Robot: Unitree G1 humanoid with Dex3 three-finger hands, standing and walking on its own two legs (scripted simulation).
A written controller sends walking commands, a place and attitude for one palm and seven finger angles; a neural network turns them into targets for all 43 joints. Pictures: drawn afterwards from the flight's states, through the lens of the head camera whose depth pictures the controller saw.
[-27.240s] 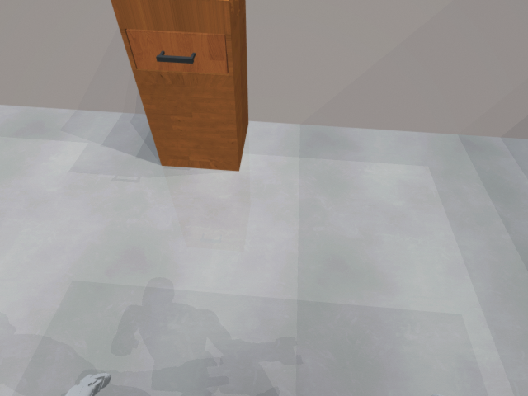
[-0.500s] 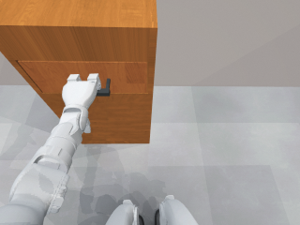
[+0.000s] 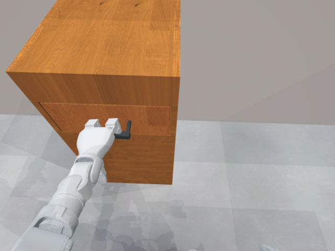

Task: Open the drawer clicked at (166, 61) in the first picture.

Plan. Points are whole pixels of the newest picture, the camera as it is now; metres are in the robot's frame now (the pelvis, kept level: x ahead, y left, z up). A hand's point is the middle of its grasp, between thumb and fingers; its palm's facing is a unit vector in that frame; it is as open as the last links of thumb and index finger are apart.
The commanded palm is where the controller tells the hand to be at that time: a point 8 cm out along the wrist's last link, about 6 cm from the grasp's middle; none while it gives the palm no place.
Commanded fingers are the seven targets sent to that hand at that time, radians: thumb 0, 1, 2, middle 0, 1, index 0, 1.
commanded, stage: re-aim the fingers above the handle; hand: left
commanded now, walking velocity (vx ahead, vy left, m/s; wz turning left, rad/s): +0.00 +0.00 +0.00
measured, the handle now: (108, 129) +0.48 +0.20 -0.08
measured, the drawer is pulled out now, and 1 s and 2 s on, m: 0.00 0.00 0.00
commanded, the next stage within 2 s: none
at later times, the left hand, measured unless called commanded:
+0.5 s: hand (108, 145) +0.39 +0.17 -0.03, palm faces -0.08 -0.08 -0.99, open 13.9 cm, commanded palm +0.37 +0.19 +0.03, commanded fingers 0.00 -0.50 0.30 -0.30 -1.20 -0.30 -1.20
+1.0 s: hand (111, 135) +0.42 +0.17 -0.02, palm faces +0.02 -0.07 -1.00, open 13.9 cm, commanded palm +0.38 +0.20 +0.03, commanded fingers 0.00 -0.50 0.30 -0.30 -1.20 -0.30 -1.20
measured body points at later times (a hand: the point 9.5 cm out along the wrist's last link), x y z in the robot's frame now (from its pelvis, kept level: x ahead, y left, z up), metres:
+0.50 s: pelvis -0.02 -0.01 -0.01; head +0.05 -0.01 +0.43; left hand +0.39 +0.18 +0.02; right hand +0.05 -0.26 -0.14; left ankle -0.04 +0.06 -0.70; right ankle -0.01 -0.07 -0.70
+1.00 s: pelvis -0.03 +0.01 -0.02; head +0.06 +0.00 +0.42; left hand +0.41 +0.17 +0.03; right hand +0.03 -0.26 -0.15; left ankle -0.04 +0.06 -0.70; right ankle -0.01 -0.07 -0.70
